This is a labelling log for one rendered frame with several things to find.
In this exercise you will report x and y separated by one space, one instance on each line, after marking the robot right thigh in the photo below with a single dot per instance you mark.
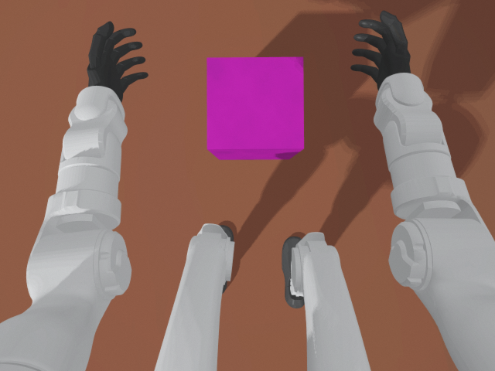
334 341

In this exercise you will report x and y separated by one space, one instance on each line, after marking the carton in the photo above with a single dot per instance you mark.
255 107

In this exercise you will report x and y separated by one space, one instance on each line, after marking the right robot foot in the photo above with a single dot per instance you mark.
293 301

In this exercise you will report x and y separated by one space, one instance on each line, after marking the left robot hand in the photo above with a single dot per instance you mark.
103 69

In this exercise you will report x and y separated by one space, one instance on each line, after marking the left robot forearm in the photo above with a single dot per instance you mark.
90 167

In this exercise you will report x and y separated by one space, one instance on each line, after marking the left robot upper arm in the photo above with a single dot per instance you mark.
72 279

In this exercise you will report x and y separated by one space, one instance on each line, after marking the right robot forearm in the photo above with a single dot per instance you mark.
418 157

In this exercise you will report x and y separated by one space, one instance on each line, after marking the right robot upper arm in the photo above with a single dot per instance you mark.
450 265

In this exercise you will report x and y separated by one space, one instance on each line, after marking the right robot hand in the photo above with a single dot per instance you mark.
394 56

